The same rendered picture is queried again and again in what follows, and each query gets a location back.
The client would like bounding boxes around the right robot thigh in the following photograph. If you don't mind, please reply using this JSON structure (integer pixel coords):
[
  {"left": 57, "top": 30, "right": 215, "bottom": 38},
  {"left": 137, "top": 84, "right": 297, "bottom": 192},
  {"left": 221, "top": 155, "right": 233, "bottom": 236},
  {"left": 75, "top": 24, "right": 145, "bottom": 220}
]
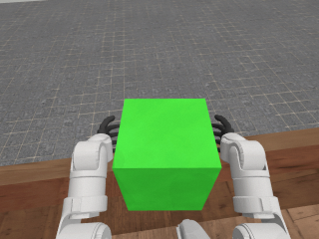
[{"left": 175, "top": 220, "right": 210, "bottom": 239}]

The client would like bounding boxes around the robot right upper arm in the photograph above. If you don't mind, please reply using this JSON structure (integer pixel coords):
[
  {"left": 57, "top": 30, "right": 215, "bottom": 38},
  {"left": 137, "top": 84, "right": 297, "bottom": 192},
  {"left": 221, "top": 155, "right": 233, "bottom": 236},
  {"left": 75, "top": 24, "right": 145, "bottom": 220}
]
[{"left": 232, "top": 223, "right": 289, "bottom": 239}]

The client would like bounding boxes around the carton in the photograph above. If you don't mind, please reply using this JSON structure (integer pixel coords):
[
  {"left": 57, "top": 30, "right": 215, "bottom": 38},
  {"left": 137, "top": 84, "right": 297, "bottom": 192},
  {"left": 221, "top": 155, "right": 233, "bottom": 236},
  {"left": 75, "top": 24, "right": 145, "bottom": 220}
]
[{"left": 112, "top": 99, "right": 222, "bottom": 211}]

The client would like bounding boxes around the robot left upper arm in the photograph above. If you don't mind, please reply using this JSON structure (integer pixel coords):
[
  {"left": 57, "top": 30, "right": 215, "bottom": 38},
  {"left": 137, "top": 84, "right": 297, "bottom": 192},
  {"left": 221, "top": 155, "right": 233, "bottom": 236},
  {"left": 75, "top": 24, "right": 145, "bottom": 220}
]
[{"left": 57, "top": 222, "right": 112, "bottom": 239}]

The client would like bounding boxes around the left robot forearm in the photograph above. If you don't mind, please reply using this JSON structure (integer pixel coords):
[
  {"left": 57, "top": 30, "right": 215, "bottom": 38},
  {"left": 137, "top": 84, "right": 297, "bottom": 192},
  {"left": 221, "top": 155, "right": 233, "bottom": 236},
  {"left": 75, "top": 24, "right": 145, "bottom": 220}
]
[{"left": 56, "top": 133, "right": 114, "bottom": 239}]

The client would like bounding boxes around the robot left hand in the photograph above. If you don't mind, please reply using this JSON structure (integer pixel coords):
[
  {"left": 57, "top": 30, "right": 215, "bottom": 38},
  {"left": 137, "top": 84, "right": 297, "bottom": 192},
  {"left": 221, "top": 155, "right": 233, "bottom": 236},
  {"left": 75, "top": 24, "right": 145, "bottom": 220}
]
[{"left": 97, "top": 116, "right": 120, "bottom": 153}]

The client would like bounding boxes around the robot right hand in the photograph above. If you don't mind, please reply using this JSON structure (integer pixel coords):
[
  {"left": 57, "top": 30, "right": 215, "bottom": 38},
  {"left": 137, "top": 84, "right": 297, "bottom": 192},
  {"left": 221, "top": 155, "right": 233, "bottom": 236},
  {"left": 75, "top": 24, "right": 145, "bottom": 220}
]
[{"left": 211, "top": 115, "right": 234, "bottom": 152}]

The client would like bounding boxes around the right robot forearm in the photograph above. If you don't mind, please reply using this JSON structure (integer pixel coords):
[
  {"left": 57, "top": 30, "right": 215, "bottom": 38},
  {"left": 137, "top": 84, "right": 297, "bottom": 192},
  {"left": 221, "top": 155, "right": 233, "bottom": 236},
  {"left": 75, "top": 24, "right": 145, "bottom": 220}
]
[{"left": 220, "top": 132, "right": 291, "bottom": 239}]

